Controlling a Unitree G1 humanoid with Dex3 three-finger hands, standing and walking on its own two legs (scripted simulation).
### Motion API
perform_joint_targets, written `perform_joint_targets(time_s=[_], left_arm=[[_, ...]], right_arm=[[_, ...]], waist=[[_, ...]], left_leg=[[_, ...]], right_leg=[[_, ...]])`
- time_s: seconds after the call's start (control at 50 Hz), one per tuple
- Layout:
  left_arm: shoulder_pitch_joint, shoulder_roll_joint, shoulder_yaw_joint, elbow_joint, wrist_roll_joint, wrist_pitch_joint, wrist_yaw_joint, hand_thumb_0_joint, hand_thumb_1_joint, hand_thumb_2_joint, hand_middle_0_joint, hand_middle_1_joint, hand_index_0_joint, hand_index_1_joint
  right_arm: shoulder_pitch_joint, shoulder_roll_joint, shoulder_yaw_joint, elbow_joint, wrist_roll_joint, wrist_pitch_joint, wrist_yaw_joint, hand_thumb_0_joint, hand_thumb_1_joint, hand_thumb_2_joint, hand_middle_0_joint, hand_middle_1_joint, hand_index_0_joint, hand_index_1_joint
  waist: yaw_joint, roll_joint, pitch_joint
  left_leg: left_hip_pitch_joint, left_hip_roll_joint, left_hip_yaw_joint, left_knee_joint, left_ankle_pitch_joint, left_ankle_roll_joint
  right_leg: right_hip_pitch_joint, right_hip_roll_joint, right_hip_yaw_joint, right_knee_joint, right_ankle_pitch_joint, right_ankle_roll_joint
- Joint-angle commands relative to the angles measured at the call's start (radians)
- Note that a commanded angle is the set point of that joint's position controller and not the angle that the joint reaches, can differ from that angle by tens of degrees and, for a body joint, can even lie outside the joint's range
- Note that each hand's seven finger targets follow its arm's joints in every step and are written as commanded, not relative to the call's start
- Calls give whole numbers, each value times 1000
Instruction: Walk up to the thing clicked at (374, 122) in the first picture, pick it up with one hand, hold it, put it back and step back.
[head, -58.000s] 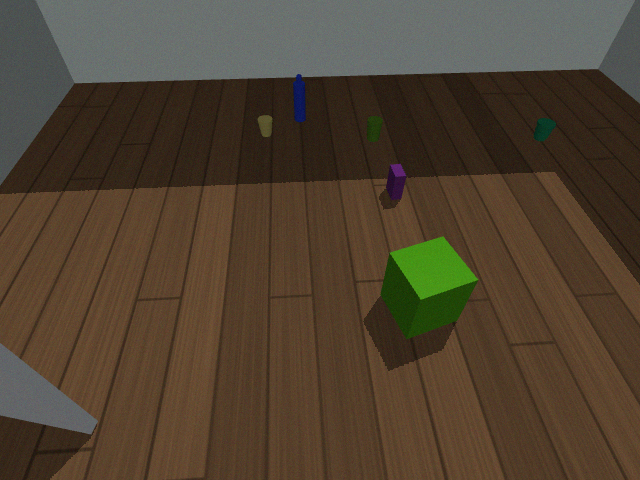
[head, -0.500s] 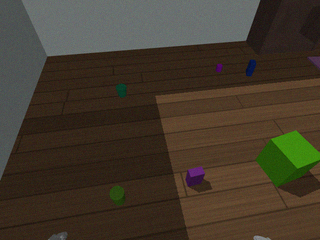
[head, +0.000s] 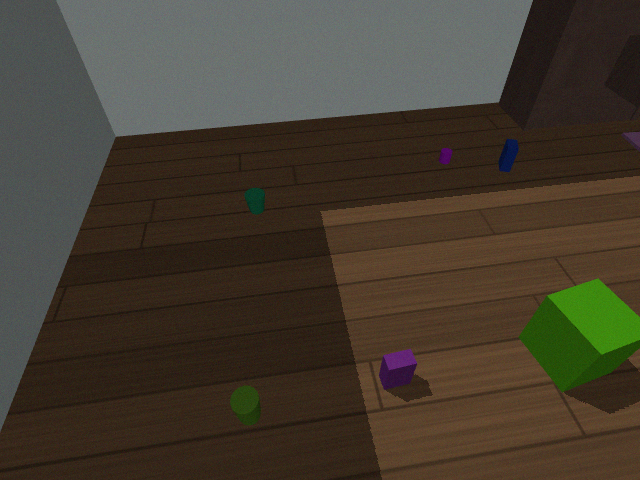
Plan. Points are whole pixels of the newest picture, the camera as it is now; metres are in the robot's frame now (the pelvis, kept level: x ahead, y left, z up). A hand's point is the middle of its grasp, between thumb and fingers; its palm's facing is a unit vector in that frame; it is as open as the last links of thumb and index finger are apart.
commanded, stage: stand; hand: left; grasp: from above
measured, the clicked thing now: (247, 407) +0.50 +0.24 -0.72
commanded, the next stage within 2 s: step back in 1.74 s
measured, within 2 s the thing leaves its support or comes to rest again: neither
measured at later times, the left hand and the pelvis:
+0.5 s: hand out of the picture +0.06 +0.23 -0.16, palm faces +0.01 -0.94 -0.35, open 7.4 cm; pelvis +0.00 -0.01 +0.00, yaw +0 degrees
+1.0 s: hand out of the picture +0.10 +0.24 -0.15, palm faces +0.01 -0.94 -0.35, open 7.4 cm; pelvis +0.02 -0.01 +0.00, yaw -1 degrees
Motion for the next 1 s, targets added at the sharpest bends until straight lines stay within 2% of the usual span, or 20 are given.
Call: perform_joint_targets(time_s=[0.0, 0.1, 0.3, 0.48, 0.54, 0.72, 0.78, 0.88, 0.92, 0.98], left_arm=[[-39, 196, 37, -37, -5, -23, 8, 0, 900, 900, -200, -300, -200, -301], [-48, 211, 38, -23, -5, -22, 5, 0, 900, 900, -200, -300, -200, -301], [-58, 218, 37, -10, -14, -29, 1, 0, 900, 900, -200, -300, -200, -301], [-75, 221, 36, -7, -15, -29, -3, 0, 900, 900, -200, -300, -200, -301], [-78, 222, 36, -11, -17, -32, -3, 0, 900, 900, -200, -300, -200, -301], [-100, 229, 41, -16, -22, -30, -5, 0, 900, 900, -200, -300, -200, -301], [-101, 229, 41, -15, -22, -29, -5, 0, 900, 900, -200, -300, -200, -301], [-112, 232, 41, -16, -21, -29, -7, 0, 900, 900, -200, -300, -200, -301], [-109, 232, 41, -20, -21, -30, -10, 0, 900, 900, -200, -300, -200, -301], [-109, 234, 41, -19, -22, -30, -10, 0, 900, 900, -200, -300, -200, -301]], right_arm=[[-32, -188, -31, -45, 4, -18, -4, 0, -900, -900, 200, 300, 200, 300], [-37, -192, -30, -37, 3, -12, -2, 0, -900, -900, 200, 300, 200, 300], [-42, -199, -20, -27, 7, -21, 0, 0, -900, -900, 200, 300, 200, 300], [-49, -215, -16, -23, 9, -21, -1, 0, -900, -900, 200, 300, 200, 300], [-50, -221, -16, -23, 10, -24, -1, 0, -900, -900, 200, 300, 200, 300], [-55, -219, -10, -20, 10, -28, -4, 0, -900, -900, 200, 300, 200, 300], [-63, -227, -12, -20, 11, -27, -5, 0, -900, -900, 200, 300, 200, 300], [-68, -225, -11, -21, 11, -27, -3, 0, -900, -900, 200, 300, 200, 300], [-72, -237, -12, -24, 12, -31, -3, 0, -900, -900, 200, 300, 200, 300], [-75, -233, -9, -22, 12, -33, -1, 0, -900, -900, 200, 300, 200, 300]], waist=[[1, -13, -7], [-1, -21, 3], [-3, -27, -41], [-7, -27, -42], [-7, -27, -75], [-9, -25, -88], [-8, -28, -87], [-10, -30, -71], [-7, -22, -87], [-8, -18, -85]], left_leg=[[-67, 101, -99, -109, -14, 20], [-78, 102, -101, -114, -65, 20], [-30, 112, -90, -99, 46, 24], [-30, 117, -85, -99, 52, 24], [-3, 124, -82, -90, 142, 23], [6, 130, -72, -97, 219, 18], [11, 132, -73, -97, 220, 22], [-4, 132, -77, -113, 169, 18], [2, 136, -76, -107, 199, 23], [6, 136, -75, -111, 191, 22]], right_leg=[[9, -73, 82, -101, 0, -22], [-9, -72, 88, -118, -64, -24], [12, -84, 98, -125, 29, -30], [16, -84, 102, -133, 27, -30], [42, -91, 100, -123, 116, -31], [63, -89, 88, -106, 190, -31], [63, -91, 88, -107, 190, -31], [54, -88, 88, -117, 132, -30], [70, -93, 92, -110, 171, -33], [62, -92, 90, -106, 162, -33]])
